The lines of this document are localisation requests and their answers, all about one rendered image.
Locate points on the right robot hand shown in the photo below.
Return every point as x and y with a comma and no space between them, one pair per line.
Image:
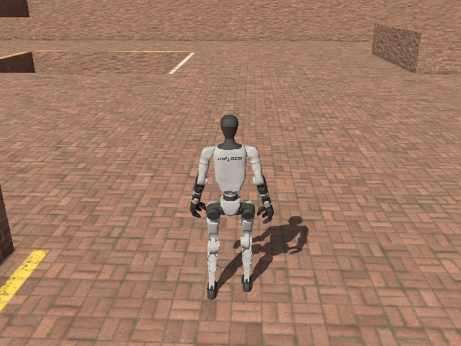
269,212

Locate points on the robot left upper arm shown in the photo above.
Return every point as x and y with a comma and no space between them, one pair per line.
204,163

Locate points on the robot left forearm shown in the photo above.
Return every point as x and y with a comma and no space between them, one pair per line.
197,193

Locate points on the robot right forearm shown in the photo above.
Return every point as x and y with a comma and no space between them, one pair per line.
264,194

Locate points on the humanoid robot head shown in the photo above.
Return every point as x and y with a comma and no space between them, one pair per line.
229,126

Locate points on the left robot foot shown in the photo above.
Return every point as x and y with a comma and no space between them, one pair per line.
211,294

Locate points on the robot right upper arm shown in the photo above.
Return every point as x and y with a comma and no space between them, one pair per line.
253,153

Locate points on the left robot hand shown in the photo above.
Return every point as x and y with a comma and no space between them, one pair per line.
194,207

